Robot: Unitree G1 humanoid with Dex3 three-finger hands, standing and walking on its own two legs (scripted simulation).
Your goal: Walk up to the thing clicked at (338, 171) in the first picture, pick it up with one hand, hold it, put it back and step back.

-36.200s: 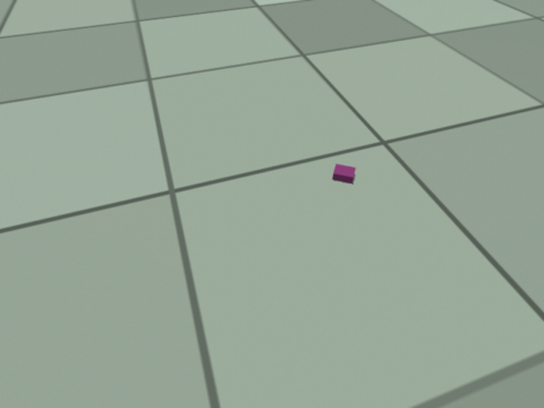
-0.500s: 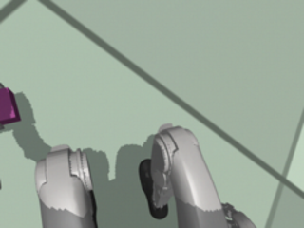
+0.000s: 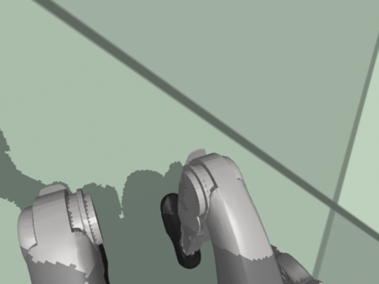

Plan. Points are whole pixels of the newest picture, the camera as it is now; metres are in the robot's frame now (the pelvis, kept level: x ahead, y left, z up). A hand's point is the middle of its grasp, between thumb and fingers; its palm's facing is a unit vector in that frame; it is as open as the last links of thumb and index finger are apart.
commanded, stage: rest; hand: left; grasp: from above
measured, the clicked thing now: out of the picture +0.43 +0.35 -0.25
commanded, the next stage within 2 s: open in 0.70 s
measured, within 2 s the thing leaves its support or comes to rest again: rests again in 0.70 s
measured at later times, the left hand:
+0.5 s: hand out of the picture +0.42 +0.34 -0.25, palm faces -0.41 -0.19 -0.89, open 10.8 cm
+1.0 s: hand out of the picture +0.42 +0.34 -0.25, palm faces -0.42 -0.19 -0.89, open 10.9 cm
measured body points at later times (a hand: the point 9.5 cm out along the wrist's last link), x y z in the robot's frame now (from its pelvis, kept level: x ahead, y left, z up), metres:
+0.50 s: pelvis +0.00 +0.00 +0.00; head +0.27 +0.13 +0.33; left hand +0.44 +0.35 -0.20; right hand +0.06 -0.26 -0.06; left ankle +0.06 +0.12 -0.27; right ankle +0.11 -0.11 -0.27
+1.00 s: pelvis -0.01 +0.00 +0.00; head +0.27 +0.13 +0.33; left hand +0.44 +0.35 -0.20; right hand +0.06 -0.26 -0.05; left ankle +0.06 +0.12 -0.27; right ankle +0.11 -0.11 -0.27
